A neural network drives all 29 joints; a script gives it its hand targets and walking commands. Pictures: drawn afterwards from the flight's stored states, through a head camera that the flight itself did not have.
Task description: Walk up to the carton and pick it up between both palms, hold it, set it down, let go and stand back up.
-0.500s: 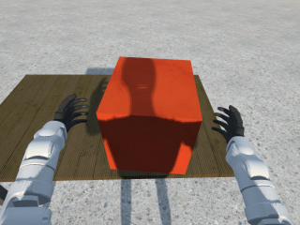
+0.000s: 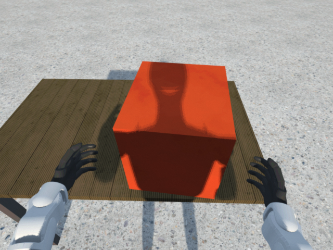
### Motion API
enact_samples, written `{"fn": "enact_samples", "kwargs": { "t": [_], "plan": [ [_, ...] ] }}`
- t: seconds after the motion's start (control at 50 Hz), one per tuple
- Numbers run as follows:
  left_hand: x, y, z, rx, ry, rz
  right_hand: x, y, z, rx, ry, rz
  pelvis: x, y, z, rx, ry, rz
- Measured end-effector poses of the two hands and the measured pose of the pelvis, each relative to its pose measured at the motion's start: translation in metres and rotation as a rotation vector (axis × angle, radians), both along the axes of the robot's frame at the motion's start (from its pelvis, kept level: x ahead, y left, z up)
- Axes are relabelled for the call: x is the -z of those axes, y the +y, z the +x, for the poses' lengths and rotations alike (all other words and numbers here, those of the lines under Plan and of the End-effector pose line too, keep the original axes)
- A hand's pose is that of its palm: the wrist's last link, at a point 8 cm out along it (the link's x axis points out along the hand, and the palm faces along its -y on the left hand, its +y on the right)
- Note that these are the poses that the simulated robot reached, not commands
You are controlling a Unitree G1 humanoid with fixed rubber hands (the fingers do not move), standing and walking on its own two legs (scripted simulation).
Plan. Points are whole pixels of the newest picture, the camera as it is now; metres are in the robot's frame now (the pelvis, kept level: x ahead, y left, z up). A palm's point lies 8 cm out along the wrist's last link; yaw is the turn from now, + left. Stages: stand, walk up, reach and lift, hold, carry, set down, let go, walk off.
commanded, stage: set down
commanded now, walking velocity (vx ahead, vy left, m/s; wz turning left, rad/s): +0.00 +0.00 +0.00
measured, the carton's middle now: (177, 127) +0.46 -0.02 +0.03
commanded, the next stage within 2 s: let go in 1.70 s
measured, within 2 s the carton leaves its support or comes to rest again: neither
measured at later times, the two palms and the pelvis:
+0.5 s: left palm (61, 212) +0.21 +0.25 +0.03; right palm (268, 221) +0.19 -0.21 +0.02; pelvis +0.02 +0.00 +0.00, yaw +1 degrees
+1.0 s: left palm (64, 236) +0.17 +0.24 -0.01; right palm (266, 235) +0.17 -0.21 -0.02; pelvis +0.01 -0.01 +0.00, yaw +1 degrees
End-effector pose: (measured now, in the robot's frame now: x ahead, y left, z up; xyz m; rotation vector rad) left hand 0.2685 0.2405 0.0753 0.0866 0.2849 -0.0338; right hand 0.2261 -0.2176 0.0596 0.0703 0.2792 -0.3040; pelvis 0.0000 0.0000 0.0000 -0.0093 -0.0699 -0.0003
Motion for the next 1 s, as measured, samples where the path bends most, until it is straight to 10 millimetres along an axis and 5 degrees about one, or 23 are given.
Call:
{"fn": "enact_samples", "kwargs": {
  "t": [0.3,1.0],
  "plan": [
    [0.028,0.008,-0.043,-0.018,-0.009,-0.017,0.018,0.007,-0.023,-0.018,0.041,-0.027,0.001,0.001,0.011,-0.004,0.010,-0.001],
    [0.081,-0.001,-0.097,-0.054,0.128,0.017,0.080,0.008,-0.054,-0.049,0.145,-0.023,0.002,-0.008,0.009,-0.015,-0.040,0.003]
  ]
}}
